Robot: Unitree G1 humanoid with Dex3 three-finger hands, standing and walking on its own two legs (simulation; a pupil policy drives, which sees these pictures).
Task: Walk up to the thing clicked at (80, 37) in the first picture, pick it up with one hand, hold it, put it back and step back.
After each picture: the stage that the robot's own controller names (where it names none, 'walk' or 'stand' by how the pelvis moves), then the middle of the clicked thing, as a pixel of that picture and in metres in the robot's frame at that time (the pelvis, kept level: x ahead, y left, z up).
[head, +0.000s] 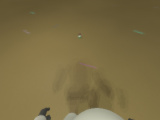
stand; (79, 35) +1.95 +0.28 -0.72
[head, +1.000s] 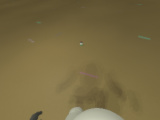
walk; (81, 43) +1.83 +0.34 -0.72
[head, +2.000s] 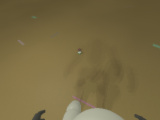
walk; (79, 51) +1.27 +0.29 -0.72
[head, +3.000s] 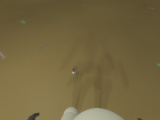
walk; (73, 71) +0.80 +0.24 -0.69
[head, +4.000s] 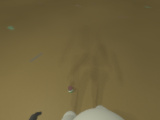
walk; (70, 89) +0.49 +0.22 -0.71
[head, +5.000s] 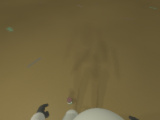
stand; (69, 101) +0.32 +0.22 -0.71
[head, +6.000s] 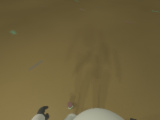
stand; (70, 105) +0.29 +0.21 -0.72
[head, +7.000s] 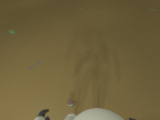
stand; (70, 103) +0.31 +0.21 -0.73
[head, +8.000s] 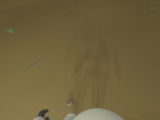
stand; (69, 102) +0.31 +0.23 -0.73
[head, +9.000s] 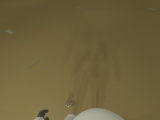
stand; (68, 103) +0.29 +0.23 -0.73
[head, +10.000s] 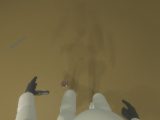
go down; (64, 84) +0.33 +0.23 -0.59
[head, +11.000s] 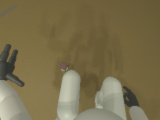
go down; (64, 67) +0.38 +0.26 -0.32
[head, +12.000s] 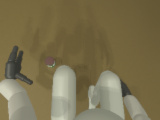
close in; (50, 62) +0.36 +0.28 -0.25
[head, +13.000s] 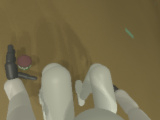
close; (24, 63) +0.35 +0.30 -0.21
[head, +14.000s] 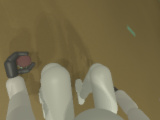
close; (24, 62) +0.34 +0.30 -0.22
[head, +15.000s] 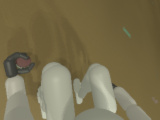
lift; (23, 62) +0.34 +0.30 -0.22
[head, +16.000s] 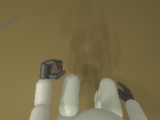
lift; (58, 69) +0.31 +0.22 -0.04
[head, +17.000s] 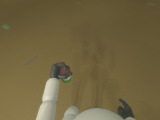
hold; (65, 74) +0.32 +0.17 +0.02
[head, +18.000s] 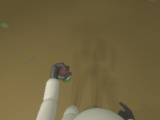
hold; (65, 74) +0.33 +0.17 +0.00
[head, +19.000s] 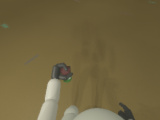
hold; (66, 74) +0.33 +0.17 +0.00
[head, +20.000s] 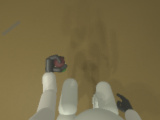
crouch; (60, 65) +0.37 +0.21 -0.08
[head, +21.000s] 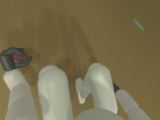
lower; (22, 58) +0.37 +0.30 -0.22
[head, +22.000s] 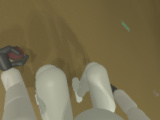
lower; (17, 57) +0.38 +0.31 -0.22
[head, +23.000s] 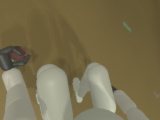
lower; (18, 57) +0.38 +0.31 -0.22
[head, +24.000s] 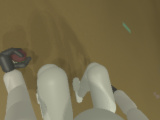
lower; (20, 59) +0.37 +0.30 -0.22
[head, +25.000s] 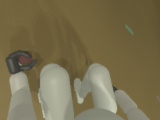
loosen; (25, 61) +0.35 +0.29 -0.22
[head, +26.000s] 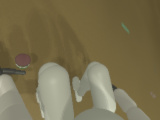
withdraw; (23, 61) +0.35 +0.28 -0.22
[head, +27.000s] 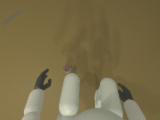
walk; (67, 69) +0.39 +0.23 -0.40
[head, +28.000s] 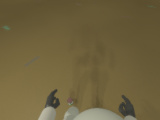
stand; (70, 101) +0.31 +0.19 -0.66
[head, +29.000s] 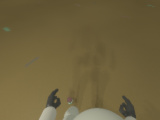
stand; (69, 100) +0.33 +0.21 -0.66
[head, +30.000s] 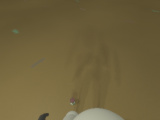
stand; (72, 101) +0.34 +0.19 -0.72
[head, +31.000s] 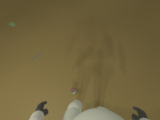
walk; (73, 90) +0.38 +0.22 -0.69
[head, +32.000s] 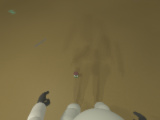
walk; (76, 74) +0.58 +0.17 -0.69
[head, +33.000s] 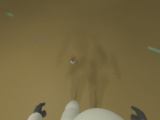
walk; (72, 61) +0.89 +0.28 -0.69
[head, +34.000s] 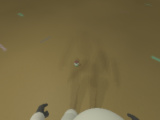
stand; (76, 63) +0.93 +0.19 -0.71
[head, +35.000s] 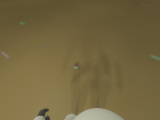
stand; (76, 66) +0.94 +0.22 -0.73
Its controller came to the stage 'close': yes
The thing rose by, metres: 0.72
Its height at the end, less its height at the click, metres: +0.00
